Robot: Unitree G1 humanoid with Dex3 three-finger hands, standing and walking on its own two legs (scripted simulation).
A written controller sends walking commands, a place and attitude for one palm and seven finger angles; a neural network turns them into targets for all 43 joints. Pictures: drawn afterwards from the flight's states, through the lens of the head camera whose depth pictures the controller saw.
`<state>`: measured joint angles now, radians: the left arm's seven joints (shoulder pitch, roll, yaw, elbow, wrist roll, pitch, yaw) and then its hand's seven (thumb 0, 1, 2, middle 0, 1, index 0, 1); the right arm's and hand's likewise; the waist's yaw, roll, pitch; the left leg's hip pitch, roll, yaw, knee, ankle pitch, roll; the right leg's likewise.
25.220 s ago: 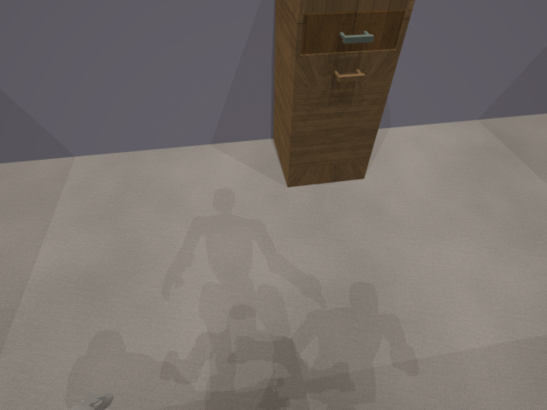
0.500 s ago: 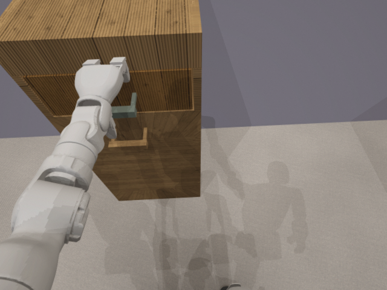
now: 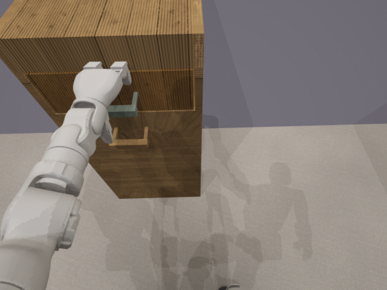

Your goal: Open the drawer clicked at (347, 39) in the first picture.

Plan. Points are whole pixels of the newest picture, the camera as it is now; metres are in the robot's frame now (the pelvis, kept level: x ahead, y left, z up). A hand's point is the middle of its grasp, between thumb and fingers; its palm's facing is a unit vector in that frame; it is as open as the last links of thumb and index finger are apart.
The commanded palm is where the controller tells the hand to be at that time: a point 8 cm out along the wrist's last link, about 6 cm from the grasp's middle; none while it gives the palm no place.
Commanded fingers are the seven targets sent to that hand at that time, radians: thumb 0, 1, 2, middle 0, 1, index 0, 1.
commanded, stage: lower the fingers behind the handle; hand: left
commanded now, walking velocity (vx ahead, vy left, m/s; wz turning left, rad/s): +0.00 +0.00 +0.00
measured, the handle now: (115, 104) +0.54 +0.18 +0.03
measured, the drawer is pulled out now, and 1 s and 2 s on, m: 0.00 0.00 0.00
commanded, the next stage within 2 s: lift the fingers back up to retry in 1.54 s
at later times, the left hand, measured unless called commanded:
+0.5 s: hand (106, 118) +0.49 +0.18 +0.04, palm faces -0.14 +0.01 -0.99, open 13.8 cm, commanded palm +0.48 +0.19 +0.10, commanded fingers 0.00 -0.50 0.30 -0.30 -1.20 -0.30 -1.20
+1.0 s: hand (107, 113) +0.50 +0.18 +0.04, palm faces -0.04 +0.01 -1.00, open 13.8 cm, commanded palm +0.49 +0.19 +0.06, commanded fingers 0.00 -0.50 0.30 -0.30 -1.20 -0.30 -1.20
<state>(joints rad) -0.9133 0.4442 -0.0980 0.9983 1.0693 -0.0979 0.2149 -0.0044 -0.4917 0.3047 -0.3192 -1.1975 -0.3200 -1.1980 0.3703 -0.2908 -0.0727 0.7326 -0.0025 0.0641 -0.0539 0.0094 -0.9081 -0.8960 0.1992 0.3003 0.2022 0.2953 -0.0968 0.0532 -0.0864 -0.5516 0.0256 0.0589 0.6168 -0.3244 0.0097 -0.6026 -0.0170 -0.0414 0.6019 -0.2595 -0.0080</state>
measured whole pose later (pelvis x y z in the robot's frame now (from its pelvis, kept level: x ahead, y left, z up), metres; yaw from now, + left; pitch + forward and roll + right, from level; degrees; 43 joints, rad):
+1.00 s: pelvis -0.02 +0.01 -0.02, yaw +0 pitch +19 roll -1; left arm -1.06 0.43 -0.12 1.23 1.09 0.03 0.32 0.00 -0.49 0.30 -0.32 -1.21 -0.31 -1.27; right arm 0.36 -0.25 -0.03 0.74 -0.01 0.06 -0.03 0.01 -0.91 -0.90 0.20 0.30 0.20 0.30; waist -0.15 0.05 -0.12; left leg -0.74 0.02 0.05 0.77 -0.36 0.03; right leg -0.78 -0.03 -0.04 0.72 -0.28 0.00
